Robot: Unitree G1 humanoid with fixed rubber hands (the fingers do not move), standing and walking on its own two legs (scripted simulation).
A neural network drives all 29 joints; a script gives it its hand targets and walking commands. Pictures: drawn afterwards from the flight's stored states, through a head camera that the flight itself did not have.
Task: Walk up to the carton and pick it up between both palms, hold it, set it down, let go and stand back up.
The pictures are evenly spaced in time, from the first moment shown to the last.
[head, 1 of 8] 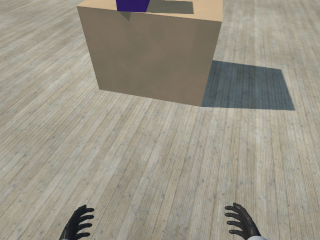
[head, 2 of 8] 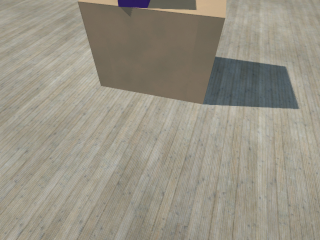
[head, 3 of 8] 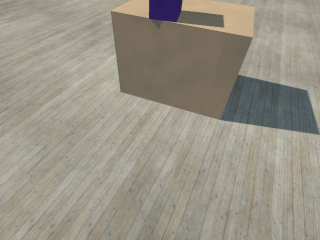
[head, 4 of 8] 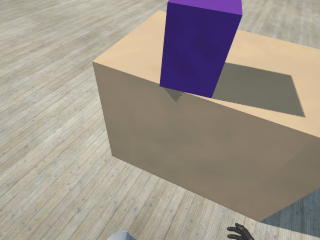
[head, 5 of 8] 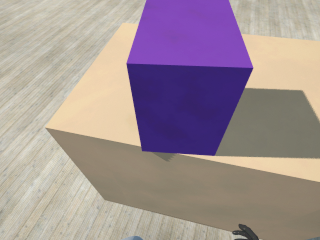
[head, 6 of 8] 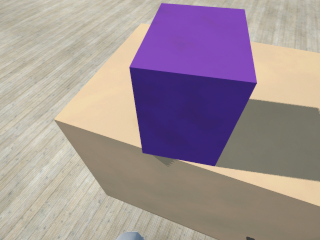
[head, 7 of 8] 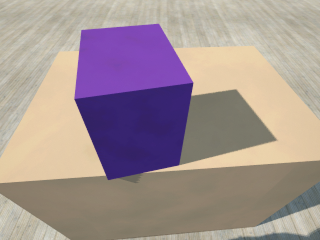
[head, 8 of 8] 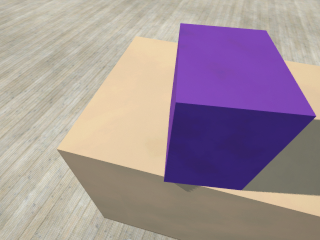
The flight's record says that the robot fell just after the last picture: no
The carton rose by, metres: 0.00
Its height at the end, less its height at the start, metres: +0.00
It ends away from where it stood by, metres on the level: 0.00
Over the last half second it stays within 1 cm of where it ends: yes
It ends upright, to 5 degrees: yes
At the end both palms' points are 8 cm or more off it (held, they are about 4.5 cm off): yes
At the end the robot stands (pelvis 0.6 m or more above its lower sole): yes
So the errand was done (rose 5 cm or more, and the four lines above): no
